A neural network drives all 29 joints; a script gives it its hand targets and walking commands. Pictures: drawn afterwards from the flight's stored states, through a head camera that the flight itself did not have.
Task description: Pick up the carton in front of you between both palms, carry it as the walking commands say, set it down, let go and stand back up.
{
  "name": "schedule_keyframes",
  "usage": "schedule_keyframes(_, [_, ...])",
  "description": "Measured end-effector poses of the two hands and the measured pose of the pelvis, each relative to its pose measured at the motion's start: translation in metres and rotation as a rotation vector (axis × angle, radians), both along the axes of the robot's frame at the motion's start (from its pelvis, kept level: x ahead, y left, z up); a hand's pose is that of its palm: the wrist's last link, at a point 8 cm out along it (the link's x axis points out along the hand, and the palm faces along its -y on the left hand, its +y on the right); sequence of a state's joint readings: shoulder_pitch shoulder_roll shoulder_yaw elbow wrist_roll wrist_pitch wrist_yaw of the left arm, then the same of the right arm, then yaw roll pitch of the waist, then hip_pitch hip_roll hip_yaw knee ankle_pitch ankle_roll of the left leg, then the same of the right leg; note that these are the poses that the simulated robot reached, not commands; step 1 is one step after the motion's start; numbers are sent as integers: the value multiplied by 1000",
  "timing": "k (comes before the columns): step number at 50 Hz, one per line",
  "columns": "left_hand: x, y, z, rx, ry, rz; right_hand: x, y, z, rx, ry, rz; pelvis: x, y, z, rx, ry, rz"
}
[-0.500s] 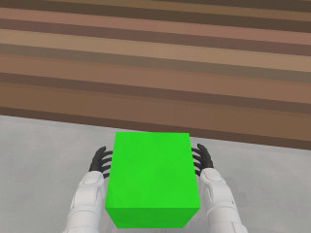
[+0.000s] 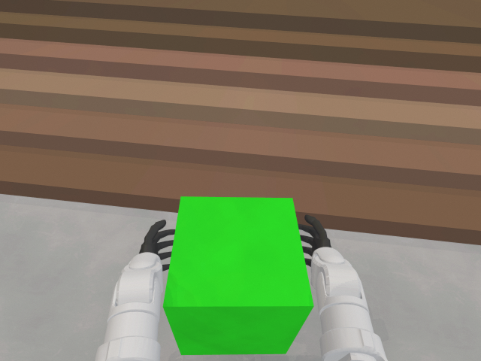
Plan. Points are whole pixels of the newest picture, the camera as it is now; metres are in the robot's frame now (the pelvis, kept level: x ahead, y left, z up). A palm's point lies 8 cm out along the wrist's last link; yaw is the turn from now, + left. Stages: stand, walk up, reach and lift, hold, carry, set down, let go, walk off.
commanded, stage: reach and lift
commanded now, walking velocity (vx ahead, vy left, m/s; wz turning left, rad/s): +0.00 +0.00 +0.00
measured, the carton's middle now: (235, 278) +0.30 +0.00 -0.04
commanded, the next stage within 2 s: hold in 0.64 s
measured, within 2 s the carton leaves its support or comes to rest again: neither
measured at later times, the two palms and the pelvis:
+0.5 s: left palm (150, 254) +0.30 +0.15 +0.04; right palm (321, 249) +0.31 -0.15 +0.04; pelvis +0.02 +0.00 +0.01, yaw +0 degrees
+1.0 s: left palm (147, 254) +0.29 +0.15 +0.05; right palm (325, 248) +0.30 -0.15 +0.06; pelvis +0.01 +0.00 +0.01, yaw +0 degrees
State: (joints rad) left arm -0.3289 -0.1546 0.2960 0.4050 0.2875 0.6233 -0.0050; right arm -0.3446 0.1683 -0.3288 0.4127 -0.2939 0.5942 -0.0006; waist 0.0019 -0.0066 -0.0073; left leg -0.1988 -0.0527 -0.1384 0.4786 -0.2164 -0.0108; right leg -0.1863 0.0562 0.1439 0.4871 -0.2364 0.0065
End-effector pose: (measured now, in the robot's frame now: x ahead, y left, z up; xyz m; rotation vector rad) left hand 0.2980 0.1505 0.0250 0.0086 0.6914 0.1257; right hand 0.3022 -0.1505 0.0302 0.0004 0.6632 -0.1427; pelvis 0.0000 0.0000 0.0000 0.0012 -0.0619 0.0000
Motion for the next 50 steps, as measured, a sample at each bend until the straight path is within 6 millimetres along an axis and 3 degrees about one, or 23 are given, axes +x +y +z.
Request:
schedule_keyframes(27, [6, 0, 12, 23, -1, -15, 6, 0, 12, -22, 0, 17, 20, 2, 7, 0, -19, -4])
schedule_keyframes(41, [1, -2, 31, 19, -35, -12, 0, -2, 31, -19, -34, 13, 18, 0, 8, 0, -49, -1])
schedule_keyframes(50, [-4, -2, 29, 12, -11, -9, -5, -2, 29, -12, -9, 8, 10, 0, 7, 0, -64, -2])
